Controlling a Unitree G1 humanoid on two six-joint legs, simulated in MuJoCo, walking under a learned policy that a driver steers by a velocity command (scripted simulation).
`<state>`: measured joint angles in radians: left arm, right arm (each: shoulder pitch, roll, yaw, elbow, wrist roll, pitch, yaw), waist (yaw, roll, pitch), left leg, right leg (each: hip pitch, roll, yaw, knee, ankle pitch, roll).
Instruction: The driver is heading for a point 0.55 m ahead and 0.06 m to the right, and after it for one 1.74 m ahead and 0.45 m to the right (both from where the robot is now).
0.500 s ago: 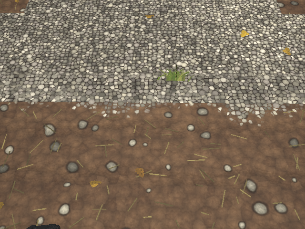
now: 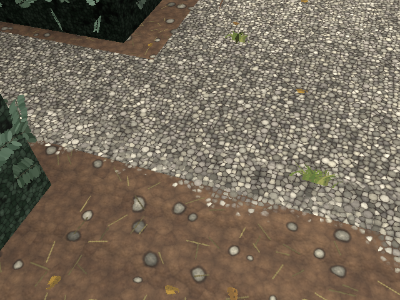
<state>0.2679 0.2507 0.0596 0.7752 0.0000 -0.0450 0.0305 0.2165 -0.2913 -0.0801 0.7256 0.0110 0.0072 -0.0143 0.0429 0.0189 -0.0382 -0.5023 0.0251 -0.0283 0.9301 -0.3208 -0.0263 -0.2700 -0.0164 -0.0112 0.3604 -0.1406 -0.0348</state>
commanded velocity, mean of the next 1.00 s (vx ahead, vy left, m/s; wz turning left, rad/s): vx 0.41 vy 0.00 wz -0.18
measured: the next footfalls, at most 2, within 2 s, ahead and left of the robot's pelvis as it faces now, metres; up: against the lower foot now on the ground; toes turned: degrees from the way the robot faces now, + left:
left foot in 0.16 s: +0.07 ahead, +0.15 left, +0.00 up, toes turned +2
right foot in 0.62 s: +0.42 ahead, -0.09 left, +0.00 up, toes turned -5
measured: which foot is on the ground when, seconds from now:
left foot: up 0.00-0.14, down 0.16-0.64, up 0.66-1.00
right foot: down 0.00-0.16, up 0.18-0.60, down 0.62-1.00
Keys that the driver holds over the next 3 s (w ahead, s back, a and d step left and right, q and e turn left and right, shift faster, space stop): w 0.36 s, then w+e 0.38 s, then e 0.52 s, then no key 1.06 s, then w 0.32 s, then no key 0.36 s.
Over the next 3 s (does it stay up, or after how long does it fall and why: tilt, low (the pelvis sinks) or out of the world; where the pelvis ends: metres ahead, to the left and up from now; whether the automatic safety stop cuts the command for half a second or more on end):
stays up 0.66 -0.13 -0.02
